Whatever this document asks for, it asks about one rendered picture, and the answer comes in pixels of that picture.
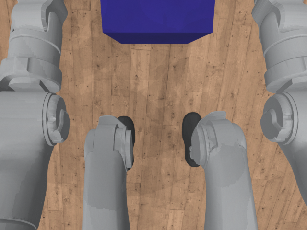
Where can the carton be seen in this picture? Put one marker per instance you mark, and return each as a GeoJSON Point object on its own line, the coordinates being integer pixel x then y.
{"type": "Point", "coordinates": [157, 21]}

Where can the robot right foot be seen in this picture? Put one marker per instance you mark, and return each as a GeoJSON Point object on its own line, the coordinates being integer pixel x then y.
{"type": "Point", "coordinates": [188, 125]}

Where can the left robot forearm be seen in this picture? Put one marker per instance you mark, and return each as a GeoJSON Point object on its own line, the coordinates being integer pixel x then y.
{"type": "Point", "coordinates": [35, 41]}

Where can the robot right thigh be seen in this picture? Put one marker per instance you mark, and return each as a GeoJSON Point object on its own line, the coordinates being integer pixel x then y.
{"type": "Point", "coordinates": [229, 196]}

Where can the right robot forearm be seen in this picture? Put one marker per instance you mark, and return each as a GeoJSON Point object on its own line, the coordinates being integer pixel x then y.
{"type": "Point", "coordinates": [283, 35]}

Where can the robot right upper arm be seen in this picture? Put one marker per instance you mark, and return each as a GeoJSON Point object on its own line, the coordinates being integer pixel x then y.
{"type": "Point", "coordinates": [284, 121]}

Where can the robot left upper arm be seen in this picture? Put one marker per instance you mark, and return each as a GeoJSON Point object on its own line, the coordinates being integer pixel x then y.
{"type": "Point", "coordinates": [31, 124]}

